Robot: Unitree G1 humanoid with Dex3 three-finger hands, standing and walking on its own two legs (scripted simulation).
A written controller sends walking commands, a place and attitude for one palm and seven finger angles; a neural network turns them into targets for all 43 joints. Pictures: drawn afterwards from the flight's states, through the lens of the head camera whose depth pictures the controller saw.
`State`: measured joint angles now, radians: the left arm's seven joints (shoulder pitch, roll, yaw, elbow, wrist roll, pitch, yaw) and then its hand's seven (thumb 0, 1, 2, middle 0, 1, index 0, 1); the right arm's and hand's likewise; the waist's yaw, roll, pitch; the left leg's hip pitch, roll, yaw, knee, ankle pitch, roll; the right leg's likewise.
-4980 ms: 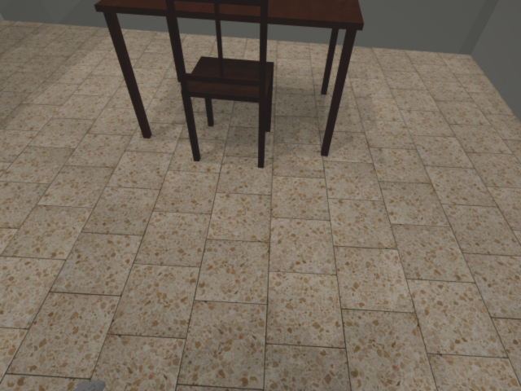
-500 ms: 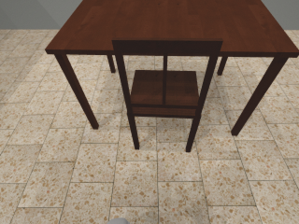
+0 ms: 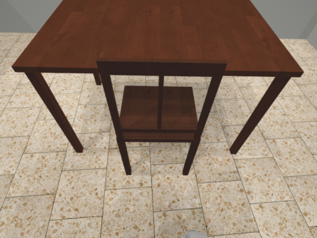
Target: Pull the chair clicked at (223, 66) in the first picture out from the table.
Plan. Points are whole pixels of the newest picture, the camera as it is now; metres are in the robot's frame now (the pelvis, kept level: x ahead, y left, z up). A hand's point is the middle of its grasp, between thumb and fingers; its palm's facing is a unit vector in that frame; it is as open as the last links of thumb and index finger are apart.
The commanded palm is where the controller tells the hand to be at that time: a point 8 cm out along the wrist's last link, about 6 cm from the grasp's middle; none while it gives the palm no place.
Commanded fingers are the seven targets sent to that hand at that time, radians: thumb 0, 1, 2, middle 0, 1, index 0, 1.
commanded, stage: take the last steps up to it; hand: left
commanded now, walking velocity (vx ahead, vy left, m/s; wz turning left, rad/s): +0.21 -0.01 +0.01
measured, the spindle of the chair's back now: (160, 105) +0.59 +0.01 -0.09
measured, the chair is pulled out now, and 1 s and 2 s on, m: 0.00 0.00 0.00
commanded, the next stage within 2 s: come to a stop and stand still in 0.18 s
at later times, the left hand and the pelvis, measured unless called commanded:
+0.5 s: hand out of the picture +0.13 +0.13 -0.19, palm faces +0.09 -0.98 -0.15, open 7.3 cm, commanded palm none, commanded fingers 0.00 0.90 0.90 -0.20 -0.30 -0.20 -0.30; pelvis +0.14 -0.03 -0.01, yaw +1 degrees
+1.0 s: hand out of the picture +0.13 +0.12 -0.17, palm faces +0.06 -0.96 -0.27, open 7.4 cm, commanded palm none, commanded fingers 0.00 0.90 0.90 -0.20 -0.30 -0.20 -0.30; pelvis +0.09 -0.08 -0.02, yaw +3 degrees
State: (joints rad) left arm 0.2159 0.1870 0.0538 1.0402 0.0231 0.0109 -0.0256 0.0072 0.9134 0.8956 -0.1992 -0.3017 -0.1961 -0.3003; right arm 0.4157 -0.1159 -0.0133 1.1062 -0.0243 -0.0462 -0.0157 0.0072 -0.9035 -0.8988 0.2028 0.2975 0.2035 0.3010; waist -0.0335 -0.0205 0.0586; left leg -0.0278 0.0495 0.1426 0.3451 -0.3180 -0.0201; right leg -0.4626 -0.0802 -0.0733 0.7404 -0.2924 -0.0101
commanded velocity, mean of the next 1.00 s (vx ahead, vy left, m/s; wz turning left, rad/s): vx -0.05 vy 0.00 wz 0.01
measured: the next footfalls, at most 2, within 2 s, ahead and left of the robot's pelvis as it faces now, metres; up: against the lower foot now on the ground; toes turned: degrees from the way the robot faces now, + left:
right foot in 0.08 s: +0.13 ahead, -0.12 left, +0.00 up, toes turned -7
left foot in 0.44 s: +0.22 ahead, +0.08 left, +0.00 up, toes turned +6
